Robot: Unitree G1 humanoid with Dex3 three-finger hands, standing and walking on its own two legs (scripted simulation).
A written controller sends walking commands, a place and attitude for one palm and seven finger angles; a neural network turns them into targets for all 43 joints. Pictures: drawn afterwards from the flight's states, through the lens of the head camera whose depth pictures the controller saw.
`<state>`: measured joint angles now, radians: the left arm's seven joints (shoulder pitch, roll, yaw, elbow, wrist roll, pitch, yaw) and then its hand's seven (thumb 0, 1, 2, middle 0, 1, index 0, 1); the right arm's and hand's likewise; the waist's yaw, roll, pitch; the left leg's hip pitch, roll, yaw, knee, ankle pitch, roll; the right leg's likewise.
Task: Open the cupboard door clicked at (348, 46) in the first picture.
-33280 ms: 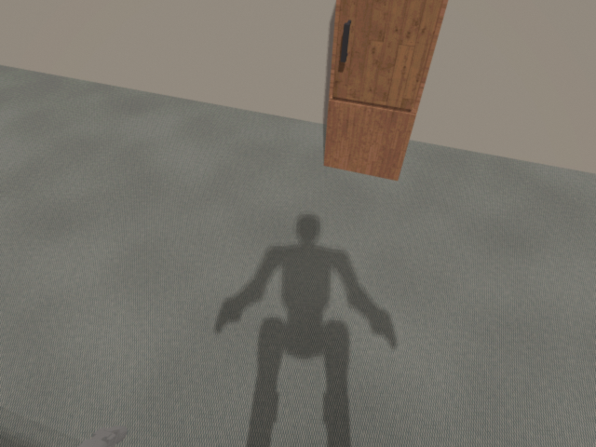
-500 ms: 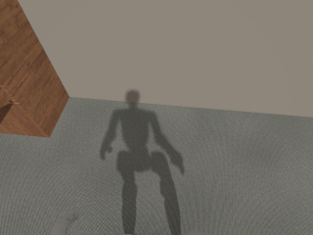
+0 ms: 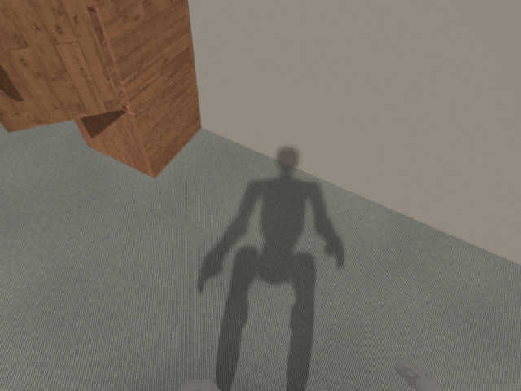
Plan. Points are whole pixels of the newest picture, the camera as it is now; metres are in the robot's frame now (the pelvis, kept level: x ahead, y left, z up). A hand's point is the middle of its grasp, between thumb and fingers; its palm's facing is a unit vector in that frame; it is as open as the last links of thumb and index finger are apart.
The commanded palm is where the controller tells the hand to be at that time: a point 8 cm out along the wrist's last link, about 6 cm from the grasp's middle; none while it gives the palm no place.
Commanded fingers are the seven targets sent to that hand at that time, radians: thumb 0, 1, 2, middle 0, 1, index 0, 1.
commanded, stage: turn to face it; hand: left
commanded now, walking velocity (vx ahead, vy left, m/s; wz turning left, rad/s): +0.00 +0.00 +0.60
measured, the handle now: out of the picture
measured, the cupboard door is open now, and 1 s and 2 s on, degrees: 50 50 50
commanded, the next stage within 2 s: take the last steps up to it in 0.68 s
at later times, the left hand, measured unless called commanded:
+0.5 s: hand out of the picture +0.11 +0.18 -0.14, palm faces +0.21 -0.94 -0.28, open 7.4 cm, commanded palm none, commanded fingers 0.00 0.90 0.90 -0.20 -0.30 -0.20 -0.30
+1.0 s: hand out of the picture -0.07 +0.16 -0.17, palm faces +0.48 -0.85 -0.21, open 7.4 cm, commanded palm none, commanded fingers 0.00 0.90 0.90 -0.20 -0.30 -0.20 -0.30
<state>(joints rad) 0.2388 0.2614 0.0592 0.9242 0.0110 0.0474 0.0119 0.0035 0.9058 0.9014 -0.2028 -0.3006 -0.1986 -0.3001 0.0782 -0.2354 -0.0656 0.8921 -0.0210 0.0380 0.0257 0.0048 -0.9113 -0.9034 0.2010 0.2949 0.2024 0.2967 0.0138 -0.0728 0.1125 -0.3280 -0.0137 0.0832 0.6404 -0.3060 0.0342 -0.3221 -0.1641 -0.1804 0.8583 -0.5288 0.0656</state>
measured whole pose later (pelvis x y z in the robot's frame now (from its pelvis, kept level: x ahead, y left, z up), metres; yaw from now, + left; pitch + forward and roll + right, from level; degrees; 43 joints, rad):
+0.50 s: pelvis +0.02 -0.05 +0.01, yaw +14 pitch +2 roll +1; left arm 0.09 0.23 0.04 0.86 0.01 0.01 0.01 0.00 0.90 0.90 -0.20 -0.30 -0.19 -0.30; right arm 0.23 -0.23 -0.07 0.96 -0.02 0.06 0.00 0.00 -0.91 -0.90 0.21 0.30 0.21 0.30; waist -0.03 0.02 0.08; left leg -0.36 -0.06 -0.14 0.66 -0.37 -0.02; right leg -0.28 -0.01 -0.02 0.56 -0.32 0.01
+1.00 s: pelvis +0.03 -0.02 +0.01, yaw +25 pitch +0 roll +1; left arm 0.30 0.25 0.06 1.04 0.02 0.05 0.00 0.01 0.91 0.90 -0.20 -0.30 -0.20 -0.30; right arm 0.12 -0.19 -0.03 0.95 -0.03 0.00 0.00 0.00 -0.91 -0.90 0.20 0.29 0.20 0.30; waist 0.05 -0.07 0.07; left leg -0.23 -0.04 0.07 0.56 -0.33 0.07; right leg -0.36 -0.10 -0.10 0.97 -0.53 0.03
